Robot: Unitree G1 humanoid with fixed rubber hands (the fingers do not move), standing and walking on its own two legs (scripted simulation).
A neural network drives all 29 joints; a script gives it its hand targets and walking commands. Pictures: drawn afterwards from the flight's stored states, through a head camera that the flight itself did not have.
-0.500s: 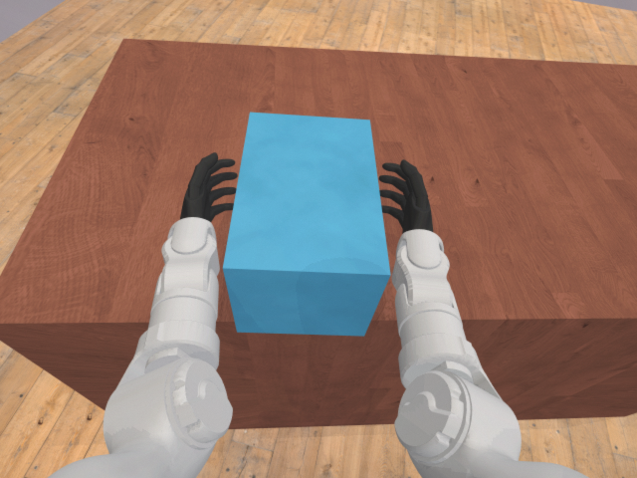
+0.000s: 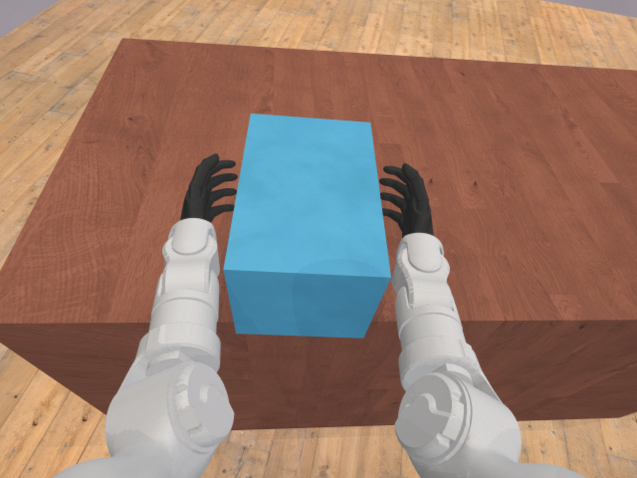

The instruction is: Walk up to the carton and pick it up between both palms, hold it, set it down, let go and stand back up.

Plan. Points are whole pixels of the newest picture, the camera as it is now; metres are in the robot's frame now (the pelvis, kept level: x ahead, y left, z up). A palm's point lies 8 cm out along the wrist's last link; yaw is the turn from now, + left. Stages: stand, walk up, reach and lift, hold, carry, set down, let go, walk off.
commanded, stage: reach and lift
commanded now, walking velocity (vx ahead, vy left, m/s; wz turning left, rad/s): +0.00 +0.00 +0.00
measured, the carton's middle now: (306, 223) +0.46 +0.04 +0.03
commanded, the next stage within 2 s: none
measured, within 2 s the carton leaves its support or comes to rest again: leaves its support in 0.84 s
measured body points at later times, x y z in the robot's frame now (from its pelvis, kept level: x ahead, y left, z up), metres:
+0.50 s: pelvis +0.00 +0.00 +0.00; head +0.04 +0.02 +0.45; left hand +0.42 +0.18 +0.08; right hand +0.43 -0.10 +0.09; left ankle +0.02 +0.12 -0.75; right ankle -0.04 -0.13 -0.75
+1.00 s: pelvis -0.03 +0.00 +0.00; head -0.03 +0.03 +0.45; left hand +0.38 +0.17 +0.11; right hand +0.39 -0.10 +0.12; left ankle +0.02 +0.12 -0.75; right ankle -0.04 -0.13 -0.75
